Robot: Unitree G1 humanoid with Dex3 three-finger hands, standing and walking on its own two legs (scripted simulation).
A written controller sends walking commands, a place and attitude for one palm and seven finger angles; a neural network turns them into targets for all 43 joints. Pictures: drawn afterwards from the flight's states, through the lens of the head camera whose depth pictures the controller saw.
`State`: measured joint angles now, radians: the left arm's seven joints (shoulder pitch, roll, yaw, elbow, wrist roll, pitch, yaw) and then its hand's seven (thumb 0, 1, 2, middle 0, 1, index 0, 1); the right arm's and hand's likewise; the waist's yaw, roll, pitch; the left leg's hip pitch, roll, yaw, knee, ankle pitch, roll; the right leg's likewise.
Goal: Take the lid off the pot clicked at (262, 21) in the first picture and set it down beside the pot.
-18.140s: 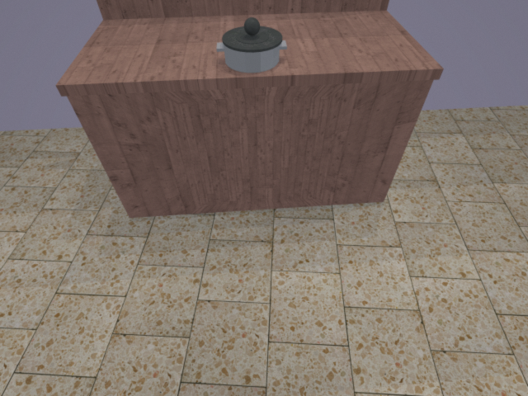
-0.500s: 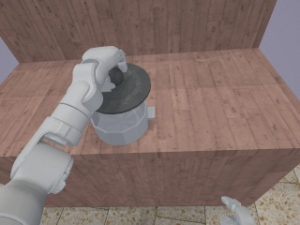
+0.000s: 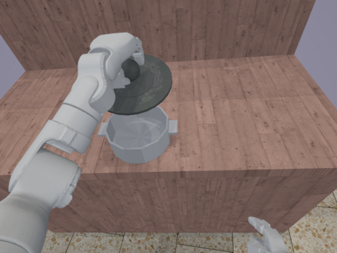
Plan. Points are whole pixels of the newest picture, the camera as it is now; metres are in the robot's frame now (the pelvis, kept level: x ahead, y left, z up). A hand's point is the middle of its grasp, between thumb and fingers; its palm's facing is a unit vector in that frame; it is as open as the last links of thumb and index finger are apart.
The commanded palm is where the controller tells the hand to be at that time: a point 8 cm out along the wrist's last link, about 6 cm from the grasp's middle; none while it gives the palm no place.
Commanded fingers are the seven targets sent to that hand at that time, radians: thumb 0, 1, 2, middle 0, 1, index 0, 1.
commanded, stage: lift the lid straight up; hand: left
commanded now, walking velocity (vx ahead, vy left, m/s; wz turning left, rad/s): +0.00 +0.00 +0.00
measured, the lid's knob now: (128, 70) +0.48 +0.11 +0.21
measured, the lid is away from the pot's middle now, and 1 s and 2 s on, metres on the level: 0.02 0.06 0.19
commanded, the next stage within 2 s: move the lid sideways beside the pot in 0.32 s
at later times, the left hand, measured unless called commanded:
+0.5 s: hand (121, 66) +0.44 +0.11 +0.25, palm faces -0.09 -0.03 -1.00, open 8.5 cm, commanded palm +0.41 +0.12 +0.31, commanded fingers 0.00 0.51 1.17 -0.86 -0.92 -0.81 -0.88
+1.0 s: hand (90, 70) +0.44 +0.18 +0.24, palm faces -0.16 -0.04 -0.99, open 8.5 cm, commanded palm +0.41 +0.19 +0.31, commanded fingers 0.00 0.51 1.17 -0.86 -0.92 -0.81 -0.88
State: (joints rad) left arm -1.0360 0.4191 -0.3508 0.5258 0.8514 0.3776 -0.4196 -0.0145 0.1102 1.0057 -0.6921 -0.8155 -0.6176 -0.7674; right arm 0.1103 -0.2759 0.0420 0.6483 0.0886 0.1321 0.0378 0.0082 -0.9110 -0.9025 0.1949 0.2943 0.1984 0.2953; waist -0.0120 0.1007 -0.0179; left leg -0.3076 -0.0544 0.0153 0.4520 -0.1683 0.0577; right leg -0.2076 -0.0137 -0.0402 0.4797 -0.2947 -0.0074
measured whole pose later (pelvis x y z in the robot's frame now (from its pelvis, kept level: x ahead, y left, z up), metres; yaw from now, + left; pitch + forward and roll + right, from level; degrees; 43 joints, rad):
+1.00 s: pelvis +0.00 +0.00 +0.00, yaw +0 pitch +1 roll +0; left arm -1.04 0.57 -0.26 0.57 0.88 0.33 -0.53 -0.02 0.11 1.00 -0.69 -0.82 -0.62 -0.77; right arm 0.16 -0.30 0.03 0.63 0.10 0.11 0.01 0.01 -0.91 -0.90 0.20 0.29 0.20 0.30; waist -0.03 0.08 0.00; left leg -0.30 -0.05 0.01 0.45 -0.16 0.05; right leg -0.19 0.00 -0.04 0.46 -0.28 -0.01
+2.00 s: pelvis -0.01 +0.03 +0.00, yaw +1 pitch +3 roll -2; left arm -1.04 0.76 -0.12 0.65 0.90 0.15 -0.57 -0.02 0.11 1.00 -0.69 -0.82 -0.61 -0.77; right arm 0.21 -0.31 0.02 0.62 0.11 0.15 0.01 0.01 -0.91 -0.90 0.20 0.29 0.20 0.30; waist -0.04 0.07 0.02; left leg -0.36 -0.07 0.01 0.46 -0.15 0.09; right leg -0.23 -0.02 -0.05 0.42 -0.24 0.01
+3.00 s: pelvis +0.00 +0.03 +0.00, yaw +1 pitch +6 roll -3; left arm -0.99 0.85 -0.05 0.74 0.91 0.04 -0.57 -0.02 0.12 1.00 -0.69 -0.82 -0.61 -0.77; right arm 0.22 -0.30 0.02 0.62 0.11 0.18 0.00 0.01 -0.91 -0.90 0.20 0.29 0.20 0.30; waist -0.05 0.06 0.02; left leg -0.41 -0.07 0.00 0.48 -0.16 0.10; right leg -0.26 -0.02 -0.05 0.40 -0.24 0.01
